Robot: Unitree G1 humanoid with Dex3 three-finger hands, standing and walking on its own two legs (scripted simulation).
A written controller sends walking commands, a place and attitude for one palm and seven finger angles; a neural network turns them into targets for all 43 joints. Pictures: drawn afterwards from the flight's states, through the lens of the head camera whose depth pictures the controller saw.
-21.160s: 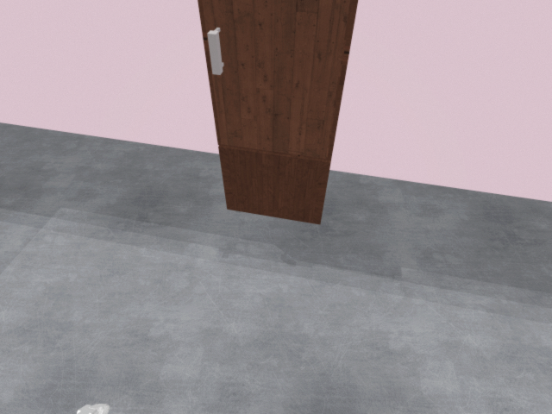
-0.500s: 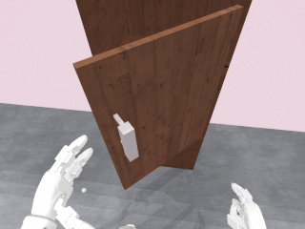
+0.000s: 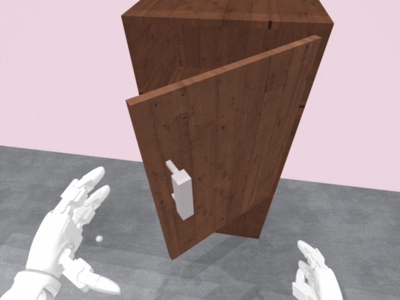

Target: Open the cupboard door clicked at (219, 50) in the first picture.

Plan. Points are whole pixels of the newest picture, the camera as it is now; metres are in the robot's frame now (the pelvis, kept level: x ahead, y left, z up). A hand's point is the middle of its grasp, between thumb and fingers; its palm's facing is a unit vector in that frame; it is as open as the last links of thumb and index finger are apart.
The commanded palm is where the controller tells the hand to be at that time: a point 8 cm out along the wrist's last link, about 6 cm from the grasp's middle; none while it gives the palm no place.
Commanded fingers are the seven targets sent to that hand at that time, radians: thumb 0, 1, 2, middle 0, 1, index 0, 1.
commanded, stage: draw the hand back to the body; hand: left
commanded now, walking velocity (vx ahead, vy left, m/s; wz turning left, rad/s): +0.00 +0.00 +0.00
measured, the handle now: (178, 189) +0.32 +0.08 +0.07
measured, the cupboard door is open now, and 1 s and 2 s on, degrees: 43 43 43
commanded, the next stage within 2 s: step back with the hand held close in 1.04 s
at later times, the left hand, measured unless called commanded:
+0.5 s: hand (64, 196) +0.23 +0.24 +0.17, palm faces +0.36 -0.84 -0.40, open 11.0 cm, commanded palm +0.18 +0.29 +0.19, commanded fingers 0.00 0.65 0.80 -0.19 -0.30 -0.19 -0.30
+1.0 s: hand (60, 186) +0.23 +0.24 +0.18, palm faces +0.41 -0.82 -0.41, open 7.5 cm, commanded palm +0.18 +0.28 +0.20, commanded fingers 0.00 0.90 0.90 -0.20 -0.30 -0.20 -0.30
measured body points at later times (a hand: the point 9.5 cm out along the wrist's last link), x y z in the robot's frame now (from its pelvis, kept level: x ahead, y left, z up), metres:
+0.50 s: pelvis +0.03 +0.00 +0.04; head +0.01 -0.02 +0.48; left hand +0.20 +0.28 +0.19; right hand +0.21 -0.22 -0.05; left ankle +0.02 +0.11 -0.71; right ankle -0.01 -0.12 -0.71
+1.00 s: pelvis +0.03 -0.01 +0.04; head +0.01 -0.04 +0.49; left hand +0.20 +0.28 +0.21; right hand +0.21 -0.24 -0.05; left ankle +0.02 +0.11 -0.71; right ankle -0.01 -0.12 -0.71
